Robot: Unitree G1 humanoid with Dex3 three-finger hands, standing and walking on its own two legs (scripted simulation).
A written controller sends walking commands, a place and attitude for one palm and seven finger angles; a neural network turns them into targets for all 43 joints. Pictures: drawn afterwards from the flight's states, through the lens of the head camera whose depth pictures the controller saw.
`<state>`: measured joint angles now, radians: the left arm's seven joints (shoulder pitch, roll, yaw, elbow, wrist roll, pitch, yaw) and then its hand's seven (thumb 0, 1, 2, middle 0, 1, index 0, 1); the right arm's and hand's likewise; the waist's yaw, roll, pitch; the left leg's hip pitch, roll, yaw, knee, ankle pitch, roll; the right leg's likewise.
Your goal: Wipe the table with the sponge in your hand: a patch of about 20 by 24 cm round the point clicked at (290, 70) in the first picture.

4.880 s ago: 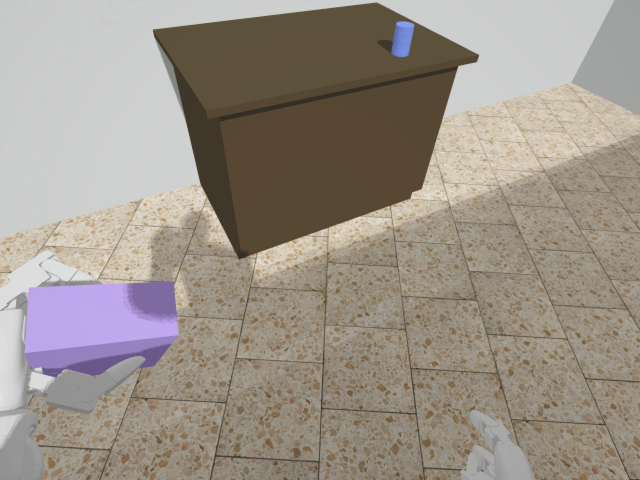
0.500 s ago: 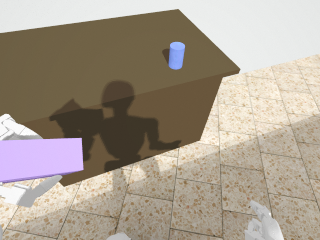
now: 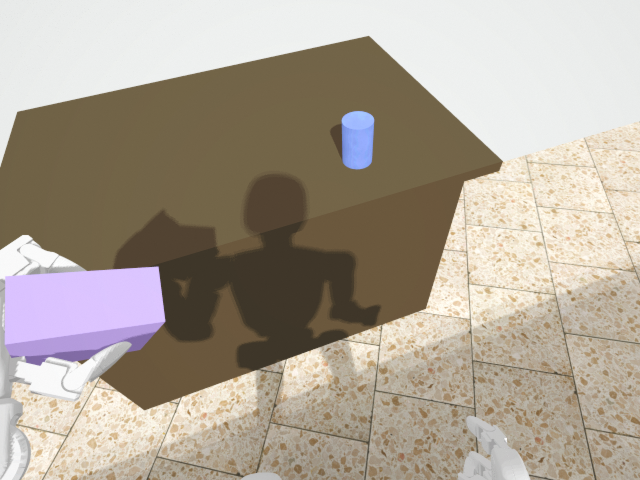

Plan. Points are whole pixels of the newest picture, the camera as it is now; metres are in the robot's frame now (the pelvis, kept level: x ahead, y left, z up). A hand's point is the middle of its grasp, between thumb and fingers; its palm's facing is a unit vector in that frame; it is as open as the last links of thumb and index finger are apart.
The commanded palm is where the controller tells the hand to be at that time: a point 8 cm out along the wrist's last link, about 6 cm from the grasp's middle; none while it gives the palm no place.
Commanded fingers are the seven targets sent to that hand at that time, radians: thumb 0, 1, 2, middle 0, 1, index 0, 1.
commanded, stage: take the last steps up to it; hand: left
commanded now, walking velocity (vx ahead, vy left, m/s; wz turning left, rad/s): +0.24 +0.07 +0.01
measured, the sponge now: (106, 317) +0.23 +0.22 +0.16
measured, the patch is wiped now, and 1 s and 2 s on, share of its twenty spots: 0.00 0.00 0.00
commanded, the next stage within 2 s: come to a stop and stand still in 0.34 s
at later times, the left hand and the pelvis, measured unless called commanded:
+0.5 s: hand (117, 227) +0.33 +0.24 +0.18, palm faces +0.39 -0.82 -0.43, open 9.5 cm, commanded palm +0.26 +0.28 +0.19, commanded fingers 0.00 0.10 1.30 -1.20 -1.60 -1.20 -1.60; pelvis +0.09 +0.00 +0.00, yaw -2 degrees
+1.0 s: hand (155, 259) +0.28 +0.19 +0.18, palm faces +0.36 -0.81 -0.46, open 9.5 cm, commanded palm +0.22 +0.24 +0.19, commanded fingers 0.00 0.10 1.30 -1.20 -1.60 -1.20 -1.60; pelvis +0.07 -0.04 +0.01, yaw +1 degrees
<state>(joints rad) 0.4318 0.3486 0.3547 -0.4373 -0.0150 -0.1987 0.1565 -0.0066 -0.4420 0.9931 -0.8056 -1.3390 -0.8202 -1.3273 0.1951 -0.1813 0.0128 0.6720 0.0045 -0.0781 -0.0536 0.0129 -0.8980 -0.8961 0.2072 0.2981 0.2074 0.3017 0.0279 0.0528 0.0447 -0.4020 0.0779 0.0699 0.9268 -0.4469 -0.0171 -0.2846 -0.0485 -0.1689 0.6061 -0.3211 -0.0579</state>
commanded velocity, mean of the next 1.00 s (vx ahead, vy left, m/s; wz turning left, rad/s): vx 0.05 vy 0.08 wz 0.01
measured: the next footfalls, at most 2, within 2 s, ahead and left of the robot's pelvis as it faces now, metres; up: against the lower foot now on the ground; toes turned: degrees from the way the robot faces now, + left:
left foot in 0.32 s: +0.19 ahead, +0.12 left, +0.00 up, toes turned +8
right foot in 0.64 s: +0.18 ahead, -0.13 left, +0.00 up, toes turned -7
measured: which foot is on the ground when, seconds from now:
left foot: up 0.00-0.30, down 0.32-0.68, up 0.70-1.00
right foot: down 0.00-0.32, up 0.34-0.62, down 0.64-1.00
